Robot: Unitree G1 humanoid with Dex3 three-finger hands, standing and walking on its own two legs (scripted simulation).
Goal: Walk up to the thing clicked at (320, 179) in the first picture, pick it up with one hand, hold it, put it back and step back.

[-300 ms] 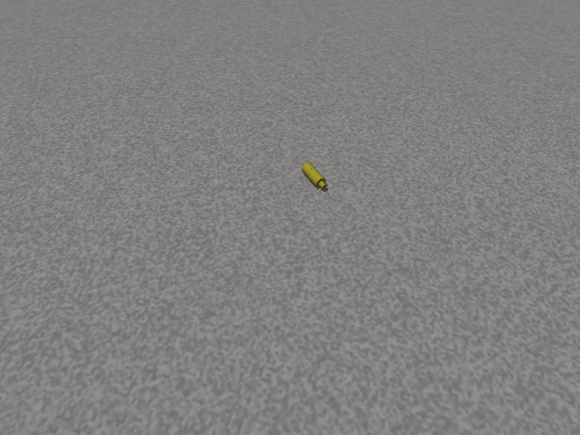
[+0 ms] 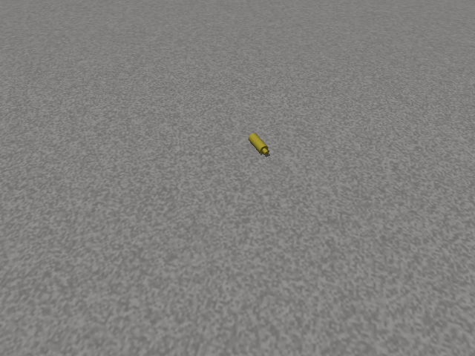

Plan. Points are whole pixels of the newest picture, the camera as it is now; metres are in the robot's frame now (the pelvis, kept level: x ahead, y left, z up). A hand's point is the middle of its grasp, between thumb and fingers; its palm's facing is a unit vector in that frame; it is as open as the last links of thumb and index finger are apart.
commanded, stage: stand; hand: left
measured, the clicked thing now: (259, 144) +1.42 -0.10 -0.75
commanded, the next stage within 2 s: walk up in 0.82 s
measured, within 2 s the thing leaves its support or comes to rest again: neither
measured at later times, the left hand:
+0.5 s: hand out of the picture +0.08 +0.25 -0.15, palm faces -0.02 -0.94 -0.34, open 7.3 cm
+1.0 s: hand out of the picture +0.11 +0.26 -0.14, palm faces -0.19 -0.90 -0.39, open 7.4 cm
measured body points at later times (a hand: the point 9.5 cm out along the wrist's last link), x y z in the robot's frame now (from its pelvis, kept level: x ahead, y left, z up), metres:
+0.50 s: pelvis +0.01 +0.00 +0.00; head +0.02 -0.01 +0.45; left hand +0.08 +0.30 -0.13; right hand +0.08 -0.30 -0.14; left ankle +0.01 +0.12 -0.75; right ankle +0.00 -0.12 -0.75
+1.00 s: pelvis +0.02 -0.01 -0.01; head +0.04 -0.03 +0.44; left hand +0.12 +0.31 -0.12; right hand +0.07 -0.34 -0.13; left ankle +0.01 +0.12 -0.75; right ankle +0.02 -0.13 -0.71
